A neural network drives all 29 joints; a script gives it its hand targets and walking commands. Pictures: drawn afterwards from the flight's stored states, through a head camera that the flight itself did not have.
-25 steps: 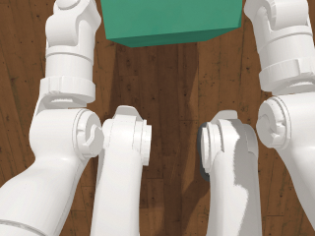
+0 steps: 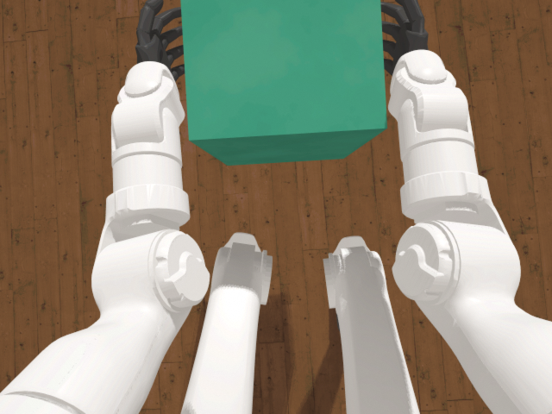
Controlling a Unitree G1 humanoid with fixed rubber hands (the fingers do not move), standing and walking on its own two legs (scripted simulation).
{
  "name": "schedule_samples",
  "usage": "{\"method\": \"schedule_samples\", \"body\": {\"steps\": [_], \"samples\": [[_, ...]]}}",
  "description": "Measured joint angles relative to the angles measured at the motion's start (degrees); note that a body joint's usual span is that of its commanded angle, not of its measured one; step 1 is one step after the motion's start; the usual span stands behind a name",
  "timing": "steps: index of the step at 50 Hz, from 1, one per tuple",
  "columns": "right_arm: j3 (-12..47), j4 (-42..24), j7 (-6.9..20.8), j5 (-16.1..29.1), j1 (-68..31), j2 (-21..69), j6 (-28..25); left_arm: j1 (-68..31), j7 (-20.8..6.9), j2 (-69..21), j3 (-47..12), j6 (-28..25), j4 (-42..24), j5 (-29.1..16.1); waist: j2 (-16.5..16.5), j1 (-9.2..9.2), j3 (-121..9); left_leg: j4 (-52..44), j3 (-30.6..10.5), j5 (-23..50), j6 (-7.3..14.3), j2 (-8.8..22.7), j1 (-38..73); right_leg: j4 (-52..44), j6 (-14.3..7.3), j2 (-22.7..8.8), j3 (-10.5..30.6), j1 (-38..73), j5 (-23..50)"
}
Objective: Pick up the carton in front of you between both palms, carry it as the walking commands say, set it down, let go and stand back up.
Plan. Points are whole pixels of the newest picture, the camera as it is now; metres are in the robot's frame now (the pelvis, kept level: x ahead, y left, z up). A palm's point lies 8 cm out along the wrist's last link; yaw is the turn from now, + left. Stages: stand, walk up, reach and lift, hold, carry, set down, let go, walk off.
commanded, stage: reach and lift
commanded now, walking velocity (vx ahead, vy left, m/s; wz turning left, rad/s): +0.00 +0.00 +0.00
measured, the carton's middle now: (282, 82) +0.54 +0.03 -0.13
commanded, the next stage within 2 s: none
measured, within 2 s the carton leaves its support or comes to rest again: neither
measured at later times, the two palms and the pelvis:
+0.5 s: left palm (82, 29) +0.48 +0.17 +0.11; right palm (497, 24) +0.48 -0.13 +0.09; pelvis +0.06 +0.00 +0.14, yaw +0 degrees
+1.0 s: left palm out of the picture +0.43 +0.16 +0.25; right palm out of the picture +0.43 -0.14 +0.24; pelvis +0.11 +0.00 +0.25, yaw +0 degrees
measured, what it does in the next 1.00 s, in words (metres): rises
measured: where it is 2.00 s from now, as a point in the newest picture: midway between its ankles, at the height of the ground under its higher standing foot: (292, 305)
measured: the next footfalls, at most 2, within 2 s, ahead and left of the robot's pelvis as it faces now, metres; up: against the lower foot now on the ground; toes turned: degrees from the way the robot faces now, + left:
none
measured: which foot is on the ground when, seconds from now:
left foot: down 0.00-1.00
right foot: down 0.00-1.00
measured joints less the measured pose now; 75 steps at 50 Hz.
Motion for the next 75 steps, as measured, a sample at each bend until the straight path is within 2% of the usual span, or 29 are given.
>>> {"method": "schedule_samples", "body": {"steps": [11, 27, 37, 50, 60, 67, 75], "samples": [[4.24, -7.17, -0.17, 3.35, 13.74, 2.45, 1.55, 12.73, 1.24, -3.13, -5.66, 0.91, -5.38, -3.18, 0.30, -0.40, -6.66, -7.87, -0.03, -2.03, 1.16, 0.47, 10.82, -8.32, -0.25, -0.68, 0.56, 11.26, -2.12], [4.77, -7.16, -0.12, 3.26, 30.75, 6.91, -3.09, 28.38, 0.72, -6.83, -8.11, -3.52, -3.83, -2.57, 0.24, -0.78, -9.55, -25.75, -0.76, -0.54, 2.48, 1.25, 36.60, -26.40, -1.38, -1.75, 1.43, 37.17, -0.56], [6.05, -9.49, -0.08, 3.24, 38.81, 8.83, -3.40, 35.86, 0.17, -8.24, -9.96, -3.92, -5.31, -2.30, 0.47, -1.18, -7.38, -37.39, -1.43, 2.04, 2.99, 1.86, 53.72, -38.16, -1.98, -2.39, 1.81, 54.35, 2.09], [9.27, -14.67, 0.04, 3.01, 50.09, 10.93, 0.75, 46.84, -0.38, -9.62, -14.03, 0.31, -10.11, -1.65, 0.58, -1.88, -4.47, -56.73, -2.07, 7.05, 3.83, 3.03, 80.70, -57.64, -2.70, -3.71, 2.49, 81.40, 7.17], [12.97, -21.05, 0.60, 2.92, 56.84, 10.85, 7.72, 53.21, -0.49, -10.31, -18.19, 6.94, -15.85, -0.68, 0.63, -2.52, -2.22, -69.64, -2.47, 11.17, 4.43, 3.77, 99.48, -71.02, -2.89, -4.86, 2.61, 100.46, 11.39], [11.90, -20.72, 1.82, 0.22, 55.01, 11.26, 11.76, 51.76, -1.31, -10.61, -17.31, 10.93, -15.84, 1.61, 0.49, -2.78, 0.48, -71.84, -2.23, 12.17, 4.64, 3.87, 105.23, -73.24, -2.85, -5.13, 2.74, 106.18, 12.40], [9.88, -20.79, 2.59, -1.33, 52.38, 11.91, 12.04, 48.88, -1.98, -10.98, -15.54, 11.35, -15.77, 2.88, 0.48, -2.63, 3.82, -70.77, -1.97, 12.43, 4.62, 3.83, 104.73, -72.22, -2.71, -5.09, 2.69, 105.68, 12.71]]}}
